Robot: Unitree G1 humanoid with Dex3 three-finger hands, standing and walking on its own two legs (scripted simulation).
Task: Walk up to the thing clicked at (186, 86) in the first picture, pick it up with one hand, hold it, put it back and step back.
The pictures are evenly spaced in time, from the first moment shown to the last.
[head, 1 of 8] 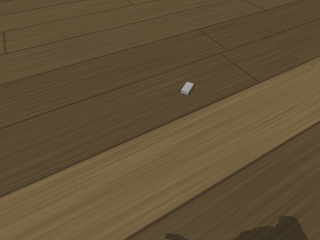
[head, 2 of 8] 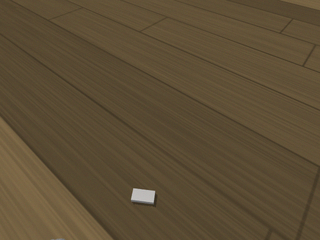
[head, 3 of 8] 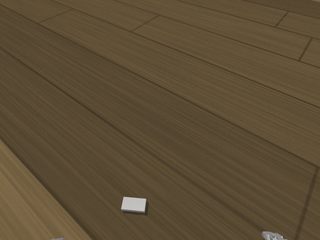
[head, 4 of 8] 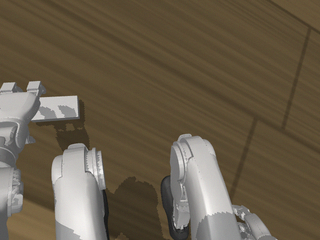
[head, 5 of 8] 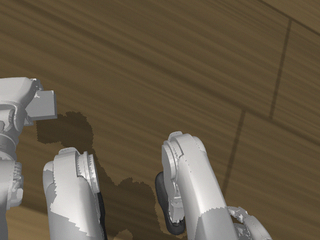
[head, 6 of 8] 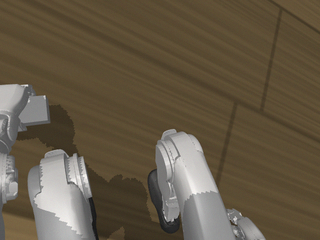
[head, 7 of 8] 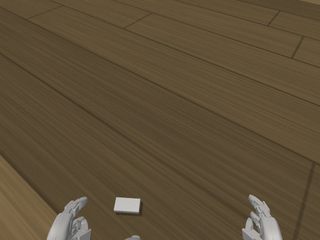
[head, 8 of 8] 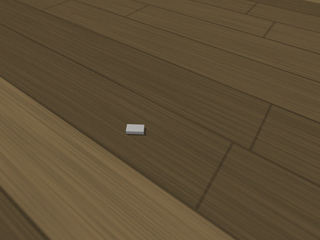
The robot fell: no
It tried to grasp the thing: yes
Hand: left
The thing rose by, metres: 0.69
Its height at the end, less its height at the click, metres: +0.00
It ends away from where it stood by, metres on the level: 0.01
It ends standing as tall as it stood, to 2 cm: yes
